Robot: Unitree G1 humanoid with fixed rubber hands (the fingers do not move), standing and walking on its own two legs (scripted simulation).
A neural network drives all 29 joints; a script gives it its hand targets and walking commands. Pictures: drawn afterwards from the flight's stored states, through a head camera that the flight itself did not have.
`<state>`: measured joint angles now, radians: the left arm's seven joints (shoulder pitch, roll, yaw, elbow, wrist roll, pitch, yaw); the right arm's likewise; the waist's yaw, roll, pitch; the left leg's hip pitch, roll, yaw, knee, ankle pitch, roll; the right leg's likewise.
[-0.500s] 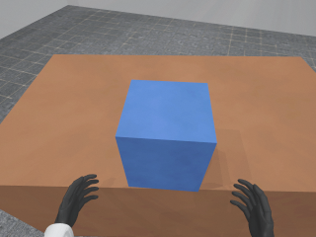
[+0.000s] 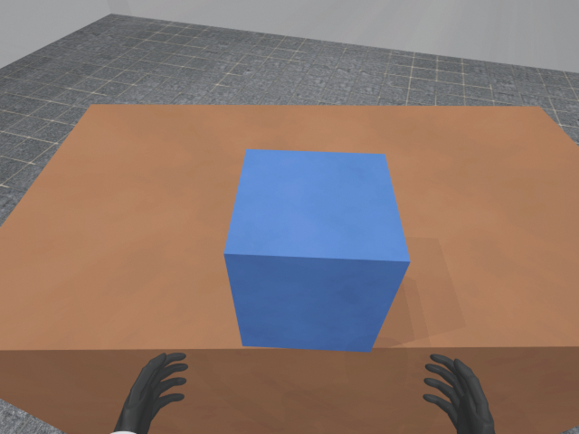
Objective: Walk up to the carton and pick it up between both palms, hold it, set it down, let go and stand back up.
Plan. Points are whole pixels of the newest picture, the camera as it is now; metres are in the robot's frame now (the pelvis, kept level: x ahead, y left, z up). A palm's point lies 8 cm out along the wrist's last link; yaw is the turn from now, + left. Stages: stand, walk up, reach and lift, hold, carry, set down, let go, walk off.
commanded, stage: set down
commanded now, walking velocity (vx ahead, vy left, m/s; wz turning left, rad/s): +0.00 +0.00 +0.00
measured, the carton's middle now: (310, 254) +0.38 +0.03 +0.03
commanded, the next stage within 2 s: let go in 0.74 s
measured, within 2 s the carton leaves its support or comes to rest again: neither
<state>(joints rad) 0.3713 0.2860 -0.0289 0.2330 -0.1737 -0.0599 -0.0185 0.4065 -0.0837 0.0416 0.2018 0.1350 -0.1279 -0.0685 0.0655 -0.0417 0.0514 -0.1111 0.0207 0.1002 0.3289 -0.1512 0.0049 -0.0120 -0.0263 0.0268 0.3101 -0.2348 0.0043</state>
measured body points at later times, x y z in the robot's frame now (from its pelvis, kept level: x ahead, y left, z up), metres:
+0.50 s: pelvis +0.01 -0.03 +0.00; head +0.02 -0.02 +0.45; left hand +0.16 +0.22 -0.08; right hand +0.17 -0.23 -0.08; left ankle +0.02 +0.11 -0.75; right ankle -0.03 -0.14 -0.75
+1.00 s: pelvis +0.01 -0.02 +0.00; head +0.02 -0.01 +0.45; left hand +0.17 +0.21 -0.10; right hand +0.18 -0.24 -0.09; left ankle +0.02 +0.11 -0.75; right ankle -0.03 -0.14 -0.75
